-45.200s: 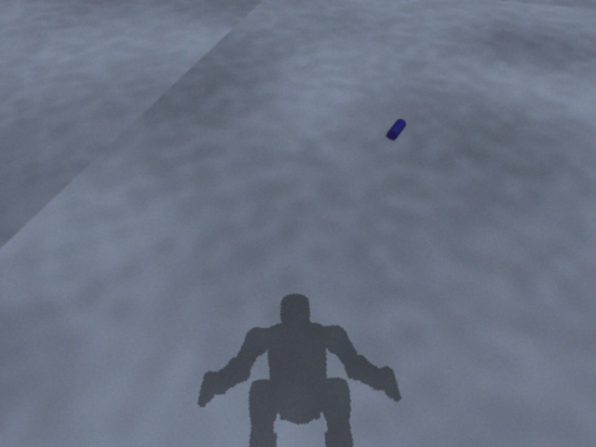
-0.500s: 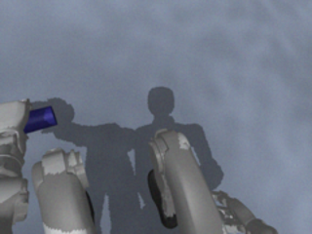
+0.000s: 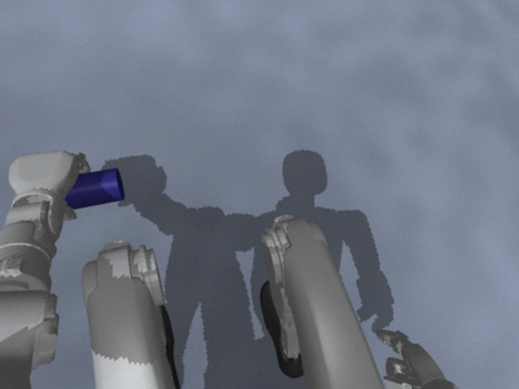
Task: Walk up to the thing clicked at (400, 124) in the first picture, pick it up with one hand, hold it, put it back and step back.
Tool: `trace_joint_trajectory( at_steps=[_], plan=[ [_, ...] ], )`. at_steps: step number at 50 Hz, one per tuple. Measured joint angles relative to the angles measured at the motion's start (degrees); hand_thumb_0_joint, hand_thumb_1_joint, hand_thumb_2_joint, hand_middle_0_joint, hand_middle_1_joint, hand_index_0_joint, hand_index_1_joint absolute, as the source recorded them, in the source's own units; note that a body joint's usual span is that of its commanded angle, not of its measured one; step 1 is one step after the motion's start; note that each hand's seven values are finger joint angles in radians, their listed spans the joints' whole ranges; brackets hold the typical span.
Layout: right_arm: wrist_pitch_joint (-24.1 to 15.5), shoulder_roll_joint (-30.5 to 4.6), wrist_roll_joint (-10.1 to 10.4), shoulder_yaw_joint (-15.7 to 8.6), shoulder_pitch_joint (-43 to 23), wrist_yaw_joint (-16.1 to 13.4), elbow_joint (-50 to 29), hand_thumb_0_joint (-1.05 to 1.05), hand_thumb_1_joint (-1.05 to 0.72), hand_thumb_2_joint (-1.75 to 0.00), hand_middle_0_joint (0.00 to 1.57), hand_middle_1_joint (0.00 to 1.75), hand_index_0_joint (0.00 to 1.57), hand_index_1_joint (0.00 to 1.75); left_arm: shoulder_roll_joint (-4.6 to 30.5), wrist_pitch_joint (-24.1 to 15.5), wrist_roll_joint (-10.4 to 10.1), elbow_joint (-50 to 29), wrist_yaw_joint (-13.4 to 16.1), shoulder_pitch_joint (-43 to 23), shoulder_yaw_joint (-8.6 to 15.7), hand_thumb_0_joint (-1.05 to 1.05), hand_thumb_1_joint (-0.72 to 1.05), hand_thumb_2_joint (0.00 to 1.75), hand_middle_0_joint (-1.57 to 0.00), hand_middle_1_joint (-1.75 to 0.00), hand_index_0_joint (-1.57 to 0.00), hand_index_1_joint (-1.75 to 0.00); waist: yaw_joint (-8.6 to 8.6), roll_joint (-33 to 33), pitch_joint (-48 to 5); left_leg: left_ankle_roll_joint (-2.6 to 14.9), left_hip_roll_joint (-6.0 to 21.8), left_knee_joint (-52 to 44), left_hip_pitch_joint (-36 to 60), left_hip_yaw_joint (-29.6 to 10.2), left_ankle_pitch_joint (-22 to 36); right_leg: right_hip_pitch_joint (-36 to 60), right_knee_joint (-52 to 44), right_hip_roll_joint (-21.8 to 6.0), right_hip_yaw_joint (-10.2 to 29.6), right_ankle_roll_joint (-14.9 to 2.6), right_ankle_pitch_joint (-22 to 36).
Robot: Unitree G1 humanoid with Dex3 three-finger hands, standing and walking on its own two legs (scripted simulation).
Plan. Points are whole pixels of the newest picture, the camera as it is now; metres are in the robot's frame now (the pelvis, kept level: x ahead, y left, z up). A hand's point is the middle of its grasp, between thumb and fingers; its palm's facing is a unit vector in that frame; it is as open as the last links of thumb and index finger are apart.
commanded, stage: lift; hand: left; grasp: from above
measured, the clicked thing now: (80, 191) +0.44 +0.25 -0.19
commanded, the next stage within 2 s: hold in 1.60 s
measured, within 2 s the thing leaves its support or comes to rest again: neither
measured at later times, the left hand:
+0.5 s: hand (2, 207) +0.38 +0.29 -0.03, palm faces -0.46 -0.07 -0.89, open 8.9 cm
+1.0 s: hand out of the picture +0.33 +0.29 +0.17, palm faces -0.45 -0.11 -0.89, open 9.0 cm
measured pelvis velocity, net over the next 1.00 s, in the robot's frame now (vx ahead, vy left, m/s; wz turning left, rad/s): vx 0.02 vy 0.01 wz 0.11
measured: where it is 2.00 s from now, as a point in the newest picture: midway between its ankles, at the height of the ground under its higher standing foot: (226, 357)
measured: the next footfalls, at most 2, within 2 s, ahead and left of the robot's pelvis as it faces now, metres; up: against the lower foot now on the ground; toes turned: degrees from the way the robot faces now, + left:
none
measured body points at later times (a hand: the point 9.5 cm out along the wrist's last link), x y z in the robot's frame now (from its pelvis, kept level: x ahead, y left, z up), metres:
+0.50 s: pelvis +0.00 +0.00 +0.09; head +0.18 +0.05 +0.50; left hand +0.40 +0.29 +0.02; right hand +0.13 -0.26 -0.03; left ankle +0.09 +0.15 -0.30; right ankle +0.10 -0.12 -0.30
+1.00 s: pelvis +0.02 +0.01 +0.27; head +0.13 +0.04 +0.71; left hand +0.35 +0.29 +0.22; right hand +0.17 -0.24 +0.15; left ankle +0.09 +0.15 -0.30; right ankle +0.10 -0.12 -0.30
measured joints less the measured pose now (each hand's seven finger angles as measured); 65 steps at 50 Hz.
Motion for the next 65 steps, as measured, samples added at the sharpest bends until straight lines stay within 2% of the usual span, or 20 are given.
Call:
trace_joint_trajectory(
  at_steps=[6, 10, 27, 36, 46, 52, 65],
  plan=[
    [0.9, 0.5, 1.5, -1.3, 1.0, -0.7, -0.2, 0.00, -0.91, -0.90, 0.20, 0.30, 0.20, 0.30, -0.9, 1.1, -2.3, -4.0, -3.5, 1.8, -1.3, -0.01, 0.19, 0.30, -0.82, -0.45, -0.82, -0.39, 0.93, 0.6, -1.4, 0.31, -0.1, -2.8, 1.8, 0.8, 0.1, 2.0, -2.5, -0.5, 0.4, -0.03, -0.2],
    [1.7, 0.8, 2.5, -1.8, 1.4, -1.0, -0.6, 0.00, -0.91, -0.90, 0.20, 0.30, 0.20, 0.30, -1.4, 1.0, -2.9, -7.2, -5.5, 3.8, -1.8, -0.01, 0.20, 0.30, -0.82, -0.45, -0.81, -0.39, 1.70, 1.1, -2.6, 0.59, 0.0, -5.0, 3.6, 1.4, 0.1, 3.8, -4.7, -0.9, 0.6, -0.10, -0.3],
    [3.3, 1.9, 6.2, -3.5, 0.0, -3.2, -3.4, 0.00, -0.91, -0.90, 0.20, 0.30, 0.20, 0.30, -3.5, 3.1, -6.9, -21.3, -10.0, 13.9, -5.2, -0.01, 0.16, 0.38, -0.79, -0.49, -0.79, -0.44, 4.92, 1.9, -6.9, 1.44, 0.2, -18.2, 16.6, 3.7, 0.6, 16.6, -17.6, -2.1, 1.4, -0.18, 0.3],
    [4.1, 2.6, 7.5, -3.9, -0.3, -5.1, -3.7, 0.00, -0.91, -0.90, 0.20, 0.30, 0.20, 0.30, -5.1, 5.5, -8.3, -27.2, -10.9, 19.7, -6.4, 0.00, 0.15, 0.42, -0.79, -0.51, -0.78, -0.45, 5.40, 2.1, -7.6, 1.74, 0.3, -28.6, 28.7, 4.8, 1.5, 28.5, -28.2, -2.7, 1.6, -0.27, 1.6],
    [4.6, 3.1, 8.8, -3.4, 1.0, -7.3, -2.7, 0.00, -0.91, -0.90, 0.20, 0.30, 0.20, 0.30, -7.0, 7.5, -9.6, -30.4, -11.7, 26.0, -8.3, -0.01, 0.14, 0.44, -0.80, -0.48, -0.79, -0.44, 5.64, 2.3, -6.9, 2.11, 0.7, -43.6, 46.8, 6.6, 3.8, 46.1, -43.4, -3.1, 2.2, -0.33, 4.6],
    [3.9, 3.2, 9.1, -3.3, 2.4, -8.3, -1.7, 0.00, -0.91, -0.90, 0.20, 0.30, 0.20, 0.30, -8.0, 7.5, -10.1, -28.8, -12.0, 27.5, -9.6, -0.01, 0.13, 0.46, -0.80, -0.46, -0.79, -0.43, 6.02, 2.1, -6.1, 2.21, 0.8, -53.2, 58.2, 7.7, 5.6, 57.1, -53.1, -3.3, 2.7, -0.39, 6.8],
    [2.9, 2.7, 8.7, -3.6, 5.1, -8.0, -0.5, 0.00, -0.91, -0.90, 0.20, 0.30, 0.20, 0.30, -11.3, 6.6, -8.8, -23.0, -10.0, 27.9, -10.5, -0.01, 0.12, 0.47, -0.82, -0.44, -0.80, -0.41, 6.27, 1.7, -3.8, 2.31, 0.6, -71.1, 77.8, 9.6, 10.1, 75.9, -70.8, -3.8, 3.7, -0.48, 11.7]
  ],
)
